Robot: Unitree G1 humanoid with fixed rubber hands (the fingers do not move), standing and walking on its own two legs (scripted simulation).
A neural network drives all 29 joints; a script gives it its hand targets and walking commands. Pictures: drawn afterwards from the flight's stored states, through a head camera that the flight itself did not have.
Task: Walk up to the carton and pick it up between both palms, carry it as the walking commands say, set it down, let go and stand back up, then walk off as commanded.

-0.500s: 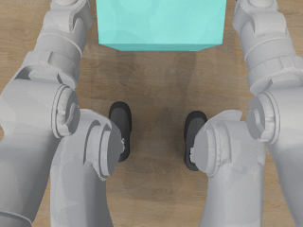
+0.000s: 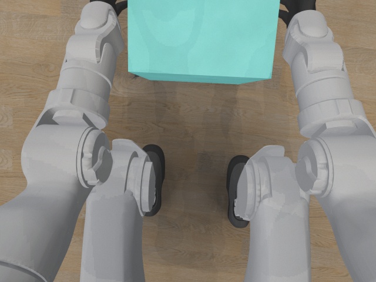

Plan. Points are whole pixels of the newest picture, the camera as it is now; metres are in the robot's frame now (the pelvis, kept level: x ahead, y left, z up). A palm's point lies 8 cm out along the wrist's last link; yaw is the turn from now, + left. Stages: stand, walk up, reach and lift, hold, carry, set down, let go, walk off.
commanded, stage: reach and lift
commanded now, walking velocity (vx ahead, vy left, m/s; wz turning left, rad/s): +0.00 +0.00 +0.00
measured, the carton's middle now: (199, 21) +0.55 +0.01 -0.21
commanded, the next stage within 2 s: none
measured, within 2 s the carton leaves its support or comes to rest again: neither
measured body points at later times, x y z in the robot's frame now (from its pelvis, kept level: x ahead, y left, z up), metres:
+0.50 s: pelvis +0.00 +0.00 +0.04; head +0.33 +0.00 +0.34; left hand +0.54 +0.16 -0.08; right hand +0.55 -0.15 -0.08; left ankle +0.13 +0.13 -0.33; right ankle +0.11 -0.12 -0.33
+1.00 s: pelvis +0.00 +0.00 +0.08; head +0.30 -0.01 +0.42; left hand +0.52 +0.17 +0.00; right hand +0.53 -0.15 -0.01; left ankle +0.13 +0.13 -0.33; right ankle +0.11 -0.12 -0.33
